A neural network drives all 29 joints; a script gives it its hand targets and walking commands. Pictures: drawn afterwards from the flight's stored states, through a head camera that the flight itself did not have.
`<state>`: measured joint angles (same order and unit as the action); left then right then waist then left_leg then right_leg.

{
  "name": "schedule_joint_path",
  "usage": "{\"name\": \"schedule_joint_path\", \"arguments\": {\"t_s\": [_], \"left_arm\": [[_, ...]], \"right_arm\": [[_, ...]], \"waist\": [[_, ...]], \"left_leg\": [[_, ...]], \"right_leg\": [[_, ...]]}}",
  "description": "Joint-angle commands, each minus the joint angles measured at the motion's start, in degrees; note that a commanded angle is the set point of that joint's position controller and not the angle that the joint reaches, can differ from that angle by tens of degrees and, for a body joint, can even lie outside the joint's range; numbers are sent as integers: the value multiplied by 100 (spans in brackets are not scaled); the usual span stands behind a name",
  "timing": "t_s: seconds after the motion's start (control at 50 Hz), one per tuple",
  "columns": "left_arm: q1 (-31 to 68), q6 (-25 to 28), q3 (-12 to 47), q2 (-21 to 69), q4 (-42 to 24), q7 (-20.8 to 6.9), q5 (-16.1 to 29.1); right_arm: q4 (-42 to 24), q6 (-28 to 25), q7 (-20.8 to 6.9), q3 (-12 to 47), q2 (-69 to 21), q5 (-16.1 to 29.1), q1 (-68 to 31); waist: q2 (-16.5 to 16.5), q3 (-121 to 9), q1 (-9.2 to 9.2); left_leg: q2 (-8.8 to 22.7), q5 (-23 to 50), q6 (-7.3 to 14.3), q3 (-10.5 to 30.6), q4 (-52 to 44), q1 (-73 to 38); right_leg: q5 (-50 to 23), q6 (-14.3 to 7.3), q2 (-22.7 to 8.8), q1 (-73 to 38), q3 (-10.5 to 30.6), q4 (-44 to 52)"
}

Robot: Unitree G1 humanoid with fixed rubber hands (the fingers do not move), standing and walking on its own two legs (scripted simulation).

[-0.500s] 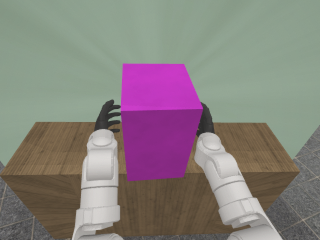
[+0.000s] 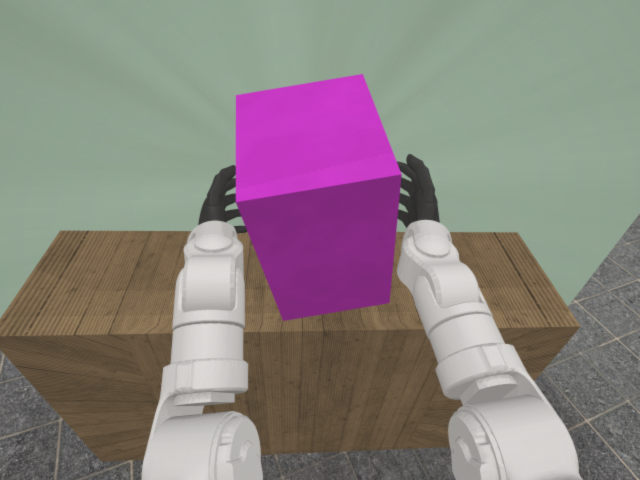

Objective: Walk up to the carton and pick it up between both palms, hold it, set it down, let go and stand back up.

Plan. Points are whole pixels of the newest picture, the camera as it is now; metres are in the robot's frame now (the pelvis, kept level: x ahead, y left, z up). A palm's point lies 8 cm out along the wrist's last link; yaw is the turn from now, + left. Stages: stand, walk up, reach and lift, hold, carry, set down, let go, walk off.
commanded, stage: reach and lift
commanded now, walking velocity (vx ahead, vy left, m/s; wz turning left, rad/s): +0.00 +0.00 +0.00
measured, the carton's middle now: (319, 208) +0.44 -0.01 +0.15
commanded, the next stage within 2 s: hold in 0.14 s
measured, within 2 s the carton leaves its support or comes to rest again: neither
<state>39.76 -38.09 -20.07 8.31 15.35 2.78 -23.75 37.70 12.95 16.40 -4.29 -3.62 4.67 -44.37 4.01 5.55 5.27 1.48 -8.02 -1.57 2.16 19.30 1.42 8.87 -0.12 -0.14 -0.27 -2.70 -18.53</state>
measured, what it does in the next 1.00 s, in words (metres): stands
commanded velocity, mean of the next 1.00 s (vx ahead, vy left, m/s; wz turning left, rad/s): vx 0.00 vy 0.00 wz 0.00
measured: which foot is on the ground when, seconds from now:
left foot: down 0.00-1.00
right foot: down 0.00-1.00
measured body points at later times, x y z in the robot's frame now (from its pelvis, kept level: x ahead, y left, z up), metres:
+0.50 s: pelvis +0.00 +0.01 +0.00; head -0.06 +0.05 +0.44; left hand +0.35 +0.15 +0.19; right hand +0.36 -0.10 +0.19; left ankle +0.04 +0.14 -0.75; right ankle +0.03 -0.11 -0.75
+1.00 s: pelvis -0.01 -0.02 +0.00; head -0.02 +0.01 +0.45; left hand +0.38 +0.12 +0.16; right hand +0.38 -0.13 +0.18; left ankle +0.04 +0.14 -0.75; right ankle +0.03 -0.11 -0.75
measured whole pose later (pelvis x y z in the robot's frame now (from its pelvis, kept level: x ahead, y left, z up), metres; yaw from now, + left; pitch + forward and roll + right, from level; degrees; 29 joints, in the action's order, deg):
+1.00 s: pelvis -0.01 -0.02 +0.00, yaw +1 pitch -9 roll +0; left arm 39.4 -40.6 -19.7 7.3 9.1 2.5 -23.0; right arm 30.2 14.3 18.8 -2.4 -5.8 5.3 -42.0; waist 4.7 8.0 4.7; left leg 3.4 -6.5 -2.6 2.9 19.0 3.5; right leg 8.2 -2.1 1.5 1.6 -4.7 -18.9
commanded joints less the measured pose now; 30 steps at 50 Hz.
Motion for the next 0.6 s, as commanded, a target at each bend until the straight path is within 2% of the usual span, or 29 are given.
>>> {"name": "schedule_joint_path", "arguments": {"t_s": [0.0,0.06,0.14,0.2,0.26,0.32,0.36,0.4,0.46,0.5,0.54,0.56,0.58], "left_arm": [[4526,549,2475,2513,-690,-1266,716],[4704,603,2787,2770,-923,-1305,869],[4983,702,3510,3135,-1651,-1170,1240],[4759,608,4030,3199,-2351,-971,1399],[4162,296,4207,3018,-2880,-845,1323],[3618,-126,3803,2697,-2878,-933,979],[3481,-373,3463,2563,-2648,-1044,730],[3503,-514,3174,2555,-2271,-1173,505],[3702,-529,2987,2731,-1918,-1330,329],[4002,-428,3054,2862,-1917,-1356,424],[4449,-275,3266,2977,-2120,-1292,689],[4633,-169,3030,2863,-2069,-1246,906],[4783,-76,3071,2880,-1994,-1194,977]], "right_arm": [[-1356,-439,-908,1697,-3228,290,-4328],[-1586,-520,-887,1713,-3259,356,-4419],[-2253,-612,-838,2099,-3308,668,-4588],[-2815,-545,-754,2613,-3261,1014,-4447],[-3250,-331,-633,3027,-3056,1303,-4117],[-3170,-55,-553,2952,-2678,1340,-3810],[-2897,110,-584,2674,-2486,1213,-3690],[-2586,213,-710,2269,-2385,987,-3701],[-2419,208,-933,1845,-2417,711,-3972],[-2458,94,-1032,1709,-2545,605,-4286],[-2622,-69,-1089,1693,-2763,563,-4653],[-2641,-180,-1107,1752,-2948,530,-4795],[-2636,-271,-1128,1740,-3055,484,-4962]], "waist": [[-279,-2886,48],[-462,-3104,262],[-810,-3923,487],[-1005,-4250,484],[-1027,-4046,343],[-876,-3256,196],[-793,-2501,156],[-755,-1736,154],[-789,-1332,139],[-841,-1664,152],[-858,-2390,183],[-816,-2630,-6],[-749,-2867,6]], "left_leg": [[-466,559,253,-453,-256,-625],[-448,1010,79,-417,-84,-865],[-373,2165,-219,-263,358,-1579],[-283,3106,-374,-119,668,-2007],[-213,3634,-402,-45,768,-2050],[-193,3168,-316,-143,486,-1628],[-186,2303,-216,-274,108,-1141],[-174,1141,-81,-441,-417,-441],[-142,-60,84,-565,-1000,397],[-136,-205,96,-595,-1003,399],[-154,75,75,-604,-743,-74],[-149,2,113,-459,-575,-442],[-165,6,131,-458,-495,-639]], "right_leg": [[-1364,533,159,-949,-304,265],[-1596,505,186,-945,-359,245],[-2091,450,275,-798,-442,132],[-2261,377,375,-706,-483,54],[-2107,293,463,-792,-478,69],[-1559,234,467,-1039,-467,172],[-867,195,431,-1080,-459,258],[-85,152,393,-1112,-428,248],[374,95,392,-1416,-364,61],[370,88,393,-1397,-382,3],[273,100,387,-1091,-436,33],[275,154,333,-794,-471,182],[311,172,323,-598,-496,218]]}}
